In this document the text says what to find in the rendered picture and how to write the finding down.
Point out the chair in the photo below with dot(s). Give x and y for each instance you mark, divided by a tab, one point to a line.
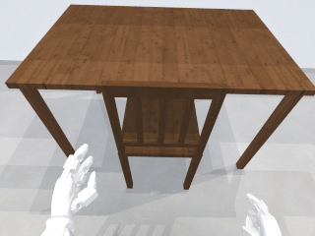
160	120

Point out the robot left hand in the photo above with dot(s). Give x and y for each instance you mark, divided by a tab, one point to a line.
67	187

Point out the robot left forearm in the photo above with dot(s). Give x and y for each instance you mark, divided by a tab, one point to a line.
59	226

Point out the table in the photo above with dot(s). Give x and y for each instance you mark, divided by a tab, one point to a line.
93	43

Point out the robot right hand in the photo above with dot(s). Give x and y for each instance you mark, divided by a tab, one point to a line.
265	224

